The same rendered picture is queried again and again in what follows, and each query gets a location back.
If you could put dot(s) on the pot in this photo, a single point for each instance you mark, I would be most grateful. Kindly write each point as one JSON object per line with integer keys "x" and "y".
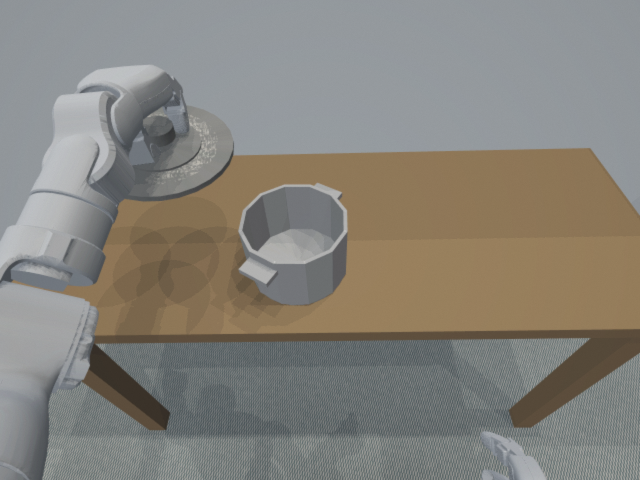
{"x": 295, "y": 242}

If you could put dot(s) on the robot right hand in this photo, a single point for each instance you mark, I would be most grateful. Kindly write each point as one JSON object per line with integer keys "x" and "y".
{"x": 510, "y": 454}

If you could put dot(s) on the robot left forearm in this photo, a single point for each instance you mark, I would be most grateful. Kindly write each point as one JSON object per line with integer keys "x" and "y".
{"x": 86, "y": 172}

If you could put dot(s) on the lid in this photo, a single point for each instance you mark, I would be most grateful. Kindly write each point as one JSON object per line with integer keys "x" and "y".
{"x": 191, "y": 162}

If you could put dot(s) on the knob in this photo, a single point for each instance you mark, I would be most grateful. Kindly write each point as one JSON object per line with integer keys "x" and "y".
{"x": 160, "y": 130}

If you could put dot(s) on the table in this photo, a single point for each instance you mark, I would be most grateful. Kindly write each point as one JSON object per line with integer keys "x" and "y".
{"x": 441, "y": 245}

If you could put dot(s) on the robot left hand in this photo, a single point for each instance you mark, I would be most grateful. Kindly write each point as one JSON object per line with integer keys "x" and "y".
{"x": 153, "y": 88}

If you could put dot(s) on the robot left upper arm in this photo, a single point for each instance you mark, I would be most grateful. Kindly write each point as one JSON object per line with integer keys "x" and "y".
{"x": 46, "y": 340}

